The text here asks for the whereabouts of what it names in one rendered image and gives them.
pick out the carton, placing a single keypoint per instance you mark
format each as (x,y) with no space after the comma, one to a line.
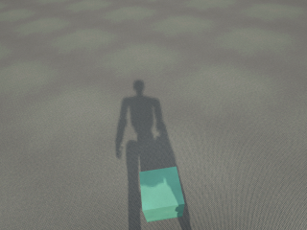
(161,194)

